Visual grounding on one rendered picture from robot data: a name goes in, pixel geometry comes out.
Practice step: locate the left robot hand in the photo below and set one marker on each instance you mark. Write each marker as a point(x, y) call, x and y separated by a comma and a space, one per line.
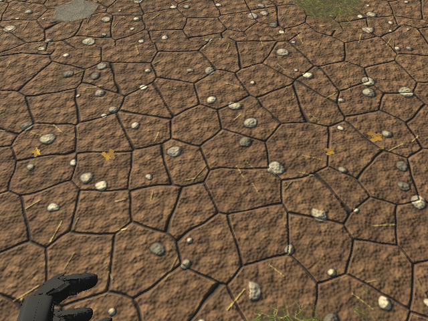
point(40, 305)

